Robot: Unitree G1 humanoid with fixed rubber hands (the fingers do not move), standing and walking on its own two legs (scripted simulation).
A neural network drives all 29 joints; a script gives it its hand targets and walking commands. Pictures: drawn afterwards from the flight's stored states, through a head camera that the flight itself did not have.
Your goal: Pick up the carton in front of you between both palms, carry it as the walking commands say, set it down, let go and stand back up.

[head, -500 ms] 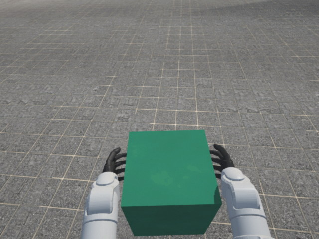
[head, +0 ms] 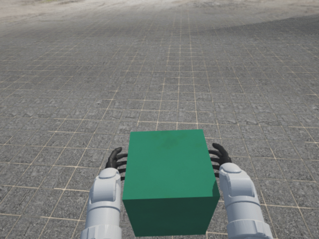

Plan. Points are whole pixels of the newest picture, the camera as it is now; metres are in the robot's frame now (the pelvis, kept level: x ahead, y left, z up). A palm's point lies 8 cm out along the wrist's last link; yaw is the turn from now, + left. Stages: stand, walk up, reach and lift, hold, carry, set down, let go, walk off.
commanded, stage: hold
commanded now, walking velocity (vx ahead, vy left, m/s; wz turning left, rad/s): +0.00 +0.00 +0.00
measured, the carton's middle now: (168, 184) +0.30 +0.00 -0.03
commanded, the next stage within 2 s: set down in 0.12 s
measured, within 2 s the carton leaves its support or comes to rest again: neither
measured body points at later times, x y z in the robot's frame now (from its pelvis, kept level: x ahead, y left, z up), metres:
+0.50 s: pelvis +0.02 +0.00 -0.01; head +0.05 -0.01 +0.44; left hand +0.36 +0.15 -0.01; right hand +0.36 -0.16 -0.01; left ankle +0.03 +0.11 -0.74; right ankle +0.05 -0.12 -0.74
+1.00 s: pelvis -0.02 -0.01 -0.12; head +0.20 -0.01 +0.27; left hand +0.41 +0.13 -0.20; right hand +0.41 -0.17 -0.20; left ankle +0.04 +0.12 -0.74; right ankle +0.05 -0.12 -0.74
